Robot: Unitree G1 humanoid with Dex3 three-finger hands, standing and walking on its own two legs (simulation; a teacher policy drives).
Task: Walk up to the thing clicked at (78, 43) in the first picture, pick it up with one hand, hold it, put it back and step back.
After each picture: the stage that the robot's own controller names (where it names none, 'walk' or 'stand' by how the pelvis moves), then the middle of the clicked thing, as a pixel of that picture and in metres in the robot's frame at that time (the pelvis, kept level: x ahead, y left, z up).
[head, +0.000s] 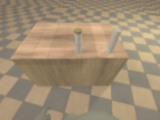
stand; (78, 42) +0.69 +0.15 +0.03
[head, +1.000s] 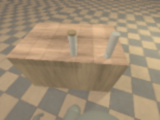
walk; (72, 44) +0.62 +0.21 +0.05
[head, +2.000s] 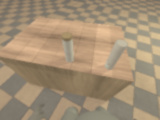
stand; (68, 49) +0.51 +0.20 +0.07
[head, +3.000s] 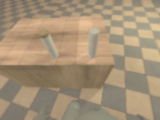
stand; (49, 45) +0.52 +0.35 +0.05
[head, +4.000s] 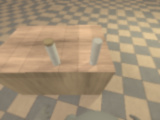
stand; (53, 53) +0.49 +0.33 +0.03
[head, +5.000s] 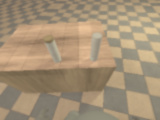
stand; (53, 50) +0.51 +0.33 +0.04
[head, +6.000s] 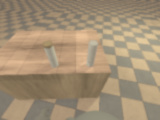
stand; (51, 55) +0.50 +0.34 +0.03
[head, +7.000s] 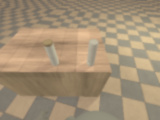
stand; (52, 54) +0.51 +0.35 +0.03
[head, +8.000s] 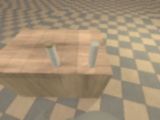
stand; (52, 55) +0.50 +0.34 +0.03
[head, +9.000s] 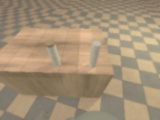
rise first; (53, 54) +0.50 +0.33 +0.03
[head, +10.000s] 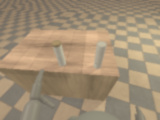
rise first; (59, 54) +0.51 +0.32 +0.03
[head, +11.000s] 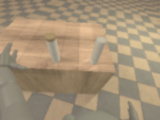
go down; (53, 49) +0.51 +0.29 +0.04
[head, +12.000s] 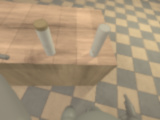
go down; (46, 40) +0.51 +0.29 +0.08
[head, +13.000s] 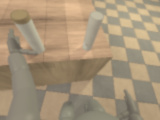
close in; (31, 36) +0.51 +0.31 +0.11
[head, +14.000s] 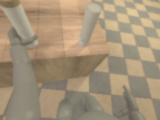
close; (22, 26) +0.55 +0.32 +0.13
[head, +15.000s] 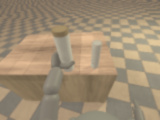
lift; (65, 52) +0.34 +0.15 +0.25
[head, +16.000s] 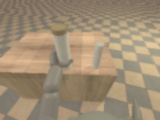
hold; (63, 50) +0.34 +0.17 +0.24
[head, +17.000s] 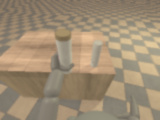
hold; (65, 55) +0.33 +0.16 +0.23
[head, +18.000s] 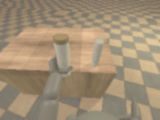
hold; (63, 58) +0.34 +0.17 +0.19
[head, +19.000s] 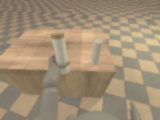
crouch; (61, 54) +0.38 +0.21 +0.17
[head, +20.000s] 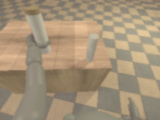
crouch; (39, 33) +0.48 +0.30 +0.22
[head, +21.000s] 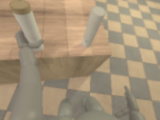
lower; (31, 31) +0.52 +0.29 +0.11
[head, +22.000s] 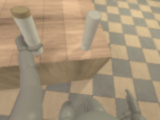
lower; (30, 35) +0.51 +0.30 +0.12
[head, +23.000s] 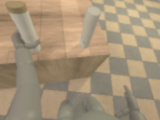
lower; (27, 31) +0.53 +0.30 +0.12
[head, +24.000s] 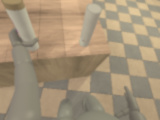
lower; (25, 29) +0.53 +0.31 +0.12
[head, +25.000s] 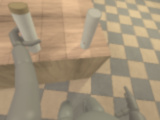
open; (28, 32) +0.53 +0.31 +0.12
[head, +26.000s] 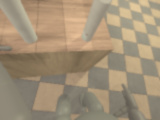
sink last; (19, 20) +0.53 +0.32 +0.13
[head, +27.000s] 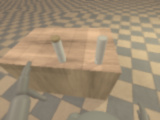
sink last; (59, 50) +0.52 +0.32 +0.08
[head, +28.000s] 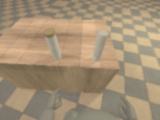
stand; (53, 46) +0.51 +0.31 +0.09
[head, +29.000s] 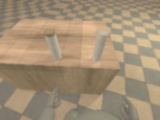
stand; (54, 46) +0.51 +0.31 +0.10
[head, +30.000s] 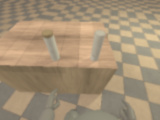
stand; (52, 47) +0.51 +0.31 +0.09
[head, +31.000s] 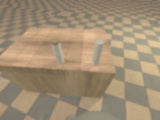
stand; (58, 52) +0.54 +0.31 +0.03
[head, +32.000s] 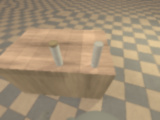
stand; (56, 54) +0.51 +0.32 +0.03
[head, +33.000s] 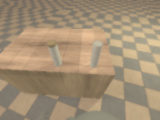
stand; (55, 54) +0.50 +0.32 +0.03
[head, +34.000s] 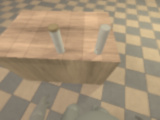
walk; (57, 40) +0.56 +0.29 +0.04
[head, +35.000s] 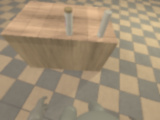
walk; (68, 22) +0.82 +0.25 +0.04
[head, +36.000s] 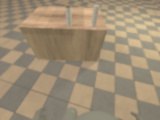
stand; (68, 16) +1.13 +0.36 +0.05
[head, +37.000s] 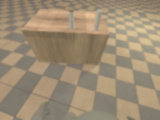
stand; (71, 20) +1.11 +0.30 +0.04
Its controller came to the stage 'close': yes
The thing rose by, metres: 0.27
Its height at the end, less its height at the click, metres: +0.00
